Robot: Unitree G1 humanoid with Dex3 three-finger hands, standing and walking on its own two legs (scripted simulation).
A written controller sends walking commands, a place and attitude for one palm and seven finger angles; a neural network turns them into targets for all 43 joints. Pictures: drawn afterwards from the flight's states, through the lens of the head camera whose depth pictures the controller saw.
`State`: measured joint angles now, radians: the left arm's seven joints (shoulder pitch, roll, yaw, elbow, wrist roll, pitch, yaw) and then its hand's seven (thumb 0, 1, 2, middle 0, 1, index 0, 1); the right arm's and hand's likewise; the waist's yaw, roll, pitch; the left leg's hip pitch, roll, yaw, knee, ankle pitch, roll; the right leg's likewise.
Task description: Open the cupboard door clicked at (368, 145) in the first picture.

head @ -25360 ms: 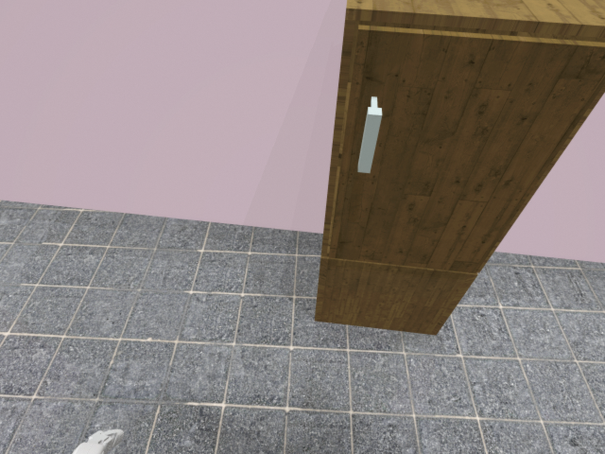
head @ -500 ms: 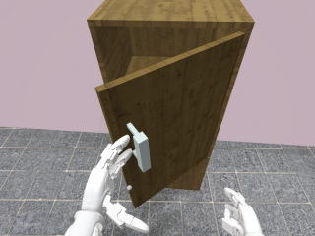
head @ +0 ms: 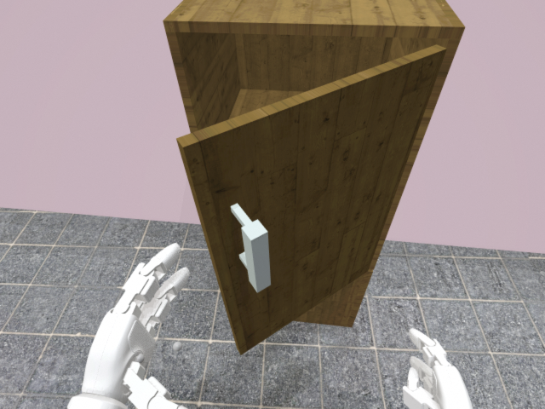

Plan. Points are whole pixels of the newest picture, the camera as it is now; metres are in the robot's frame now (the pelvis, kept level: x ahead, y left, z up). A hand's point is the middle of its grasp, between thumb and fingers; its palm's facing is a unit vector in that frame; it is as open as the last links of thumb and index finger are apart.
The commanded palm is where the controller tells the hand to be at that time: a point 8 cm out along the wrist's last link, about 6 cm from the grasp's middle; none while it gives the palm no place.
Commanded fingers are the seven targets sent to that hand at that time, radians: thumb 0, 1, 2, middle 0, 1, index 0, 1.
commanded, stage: draw the hand back to the body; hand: left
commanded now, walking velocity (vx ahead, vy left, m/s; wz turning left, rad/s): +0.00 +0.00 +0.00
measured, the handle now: (249, 248) +0.30 +0.06 +0.11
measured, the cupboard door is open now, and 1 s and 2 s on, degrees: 40 40 40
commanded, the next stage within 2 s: step back with the hand held close in 1.54 s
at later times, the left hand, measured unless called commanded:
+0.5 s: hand (117, 326) +0.18 +0.18 +0.13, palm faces -0.01 -0.99 -0.12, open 16.1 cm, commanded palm +0.14 +0.24 +0.16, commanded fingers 0.00 -0.22 0.42 -0.16 -0.30 -0.16 -0.30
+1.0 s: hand (50, 282) +0.21 +0.25 +0.17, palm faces +0.35 -0.85 -0.39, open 11.0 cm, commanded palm +0.16 +0.30 +0.19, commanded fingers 0.00 0.65 0.80 -0.19 -0.30 -0.19 -0.30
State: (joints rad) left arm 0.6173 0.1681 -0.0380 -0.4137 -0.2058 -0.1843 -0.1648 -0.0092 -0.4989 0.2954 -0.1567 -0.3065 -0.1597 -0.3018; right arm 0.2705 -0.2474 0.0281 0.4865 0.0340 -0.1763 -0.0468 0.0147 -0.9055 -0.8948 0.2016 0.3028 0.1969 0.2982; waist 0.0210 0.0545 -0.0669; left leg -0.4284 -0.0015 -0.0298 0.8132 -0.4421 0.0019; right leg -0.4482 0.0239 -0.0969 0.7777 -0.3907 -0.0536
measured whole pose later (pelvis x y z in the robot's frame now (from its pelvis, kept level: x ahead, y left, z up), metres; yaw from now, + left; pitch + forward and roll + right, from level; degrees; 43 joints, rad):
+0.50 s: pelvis +0.00 +0.02 +0.01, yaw +0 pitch +0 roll -1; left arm 0.55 0.26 0.09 -0.50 -0.21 0.03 -0.14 -0.01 -0.45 0.32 -0.16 -0.30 -0.16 -0.30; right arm 0.25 -0.22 0.07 0.51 0.05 -0.20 -0.07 0.01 -0.90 -0.89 0.20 0.30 0.20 0.30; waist 0.05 0.05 -0.06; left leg -0.32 -0.02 -0.01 0.74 -0.41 0.03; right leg -0.34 0.01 -0.08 0.69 -0.35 -0.02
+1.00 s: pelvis +0.02 +0.02 +0.03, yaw -1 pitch -3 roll -1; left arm 0.53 0.33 0.24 -0.45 -0.05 -0.06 0.12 0.00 0.32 0.65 -0.19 -0.30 -0.19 -0.30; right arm 0.21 -0.22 0.04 0.62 0.01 -0.13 -0.08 0.01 -0.90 -0.89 0.20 0.30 0.20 0.30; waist 0.06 0.06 0.01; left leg -0.10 -0.02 0.01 0.47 -0.31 0.03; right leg -0.14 0.02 -0.05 0.44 -0.25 -0.02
